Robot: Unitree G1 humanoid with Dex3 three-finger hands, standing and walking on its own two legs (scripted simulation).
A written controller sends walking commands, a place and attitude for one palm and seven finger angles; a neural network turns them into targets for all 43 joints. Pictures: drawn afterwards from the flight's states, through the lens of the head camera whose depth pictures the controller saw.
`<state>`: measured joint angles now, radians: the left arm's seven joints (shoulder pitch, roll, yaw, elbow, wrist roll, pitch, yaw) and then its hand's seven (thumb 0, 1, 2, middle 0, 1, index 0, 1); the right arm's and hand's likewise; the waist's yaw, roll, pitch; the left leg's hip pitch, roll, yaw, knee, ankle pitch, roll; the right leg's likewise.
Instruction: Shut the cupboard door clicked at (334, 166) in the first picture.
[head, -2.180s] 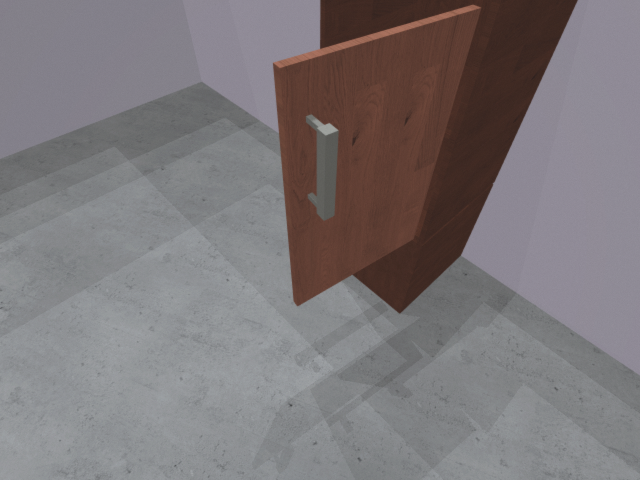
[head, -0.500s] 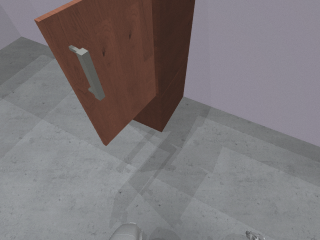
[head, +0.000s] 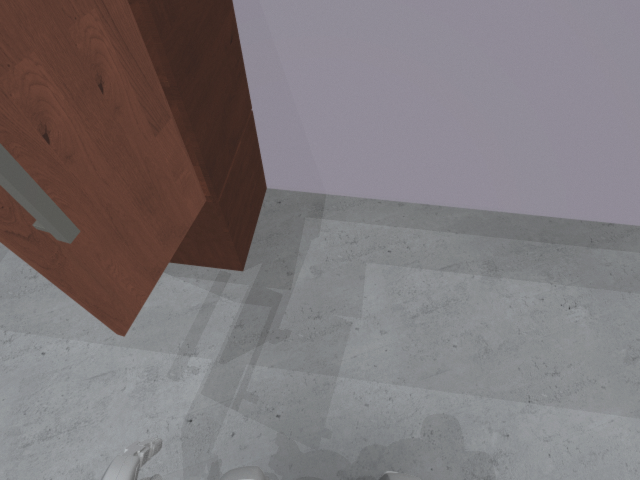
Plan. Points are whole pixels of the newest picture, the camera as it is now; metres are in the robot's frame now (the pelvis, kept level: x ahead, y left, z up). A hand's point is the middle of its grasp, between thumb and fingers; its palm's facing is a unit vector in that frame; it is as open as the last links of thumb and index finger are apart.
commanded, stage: walk to a spot facing it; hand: left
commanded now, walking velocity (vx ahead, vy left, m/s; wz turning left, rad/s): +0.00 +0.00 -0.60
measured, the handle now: (17, 192) +0.41 +0.41 +0.10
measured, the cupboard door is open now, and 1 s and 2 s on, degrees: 81 81 81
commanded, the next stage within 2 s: turn to face it in 1.66 s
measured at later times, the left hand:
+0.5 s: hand (214, 436) +0.18 +0.17 -0.14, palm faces -0.30 -0.94 -0.18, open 7.4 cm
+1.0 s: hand (283, 356) +0.31 +0.08 -0.17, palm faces -0.57 -0.81 -0.17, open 7.4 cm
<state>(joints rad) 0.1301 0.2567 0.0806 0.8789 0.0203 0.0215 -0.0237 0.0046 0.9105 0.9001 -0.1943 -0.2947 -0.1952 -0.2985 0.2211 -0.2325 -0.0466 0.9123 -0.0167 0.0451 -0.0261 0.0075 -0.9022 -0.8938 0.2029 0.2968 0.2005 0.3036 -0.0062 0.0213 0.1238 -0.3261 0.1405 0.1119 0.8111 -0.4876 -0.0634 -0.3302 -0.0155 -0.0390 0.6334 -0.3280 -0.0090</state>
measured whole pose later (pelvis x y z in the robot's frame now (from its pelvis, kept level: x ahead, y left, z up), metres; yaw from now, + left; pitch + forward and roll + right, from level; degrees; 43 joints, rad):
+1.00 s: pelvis +0.16 -0.06 +0.01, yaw -37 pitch +1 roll +0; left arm 0.23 0.24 0.09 1.01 0.03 0.02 -0.04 0.01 0.91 0.90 -0.20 -0.29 -0.20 -0.30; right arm 0.23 -0.19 -0.03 0.90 -0.04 -0.07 -0.02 0.00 -0.91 -0.89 0.20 0.30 0.20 0.30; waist 0.00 -0.06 0.08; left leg -0.31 0.09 0.16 0.59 -0.29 0.00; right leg -0.46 -0.03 -0.01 1.20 -0.38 -0.02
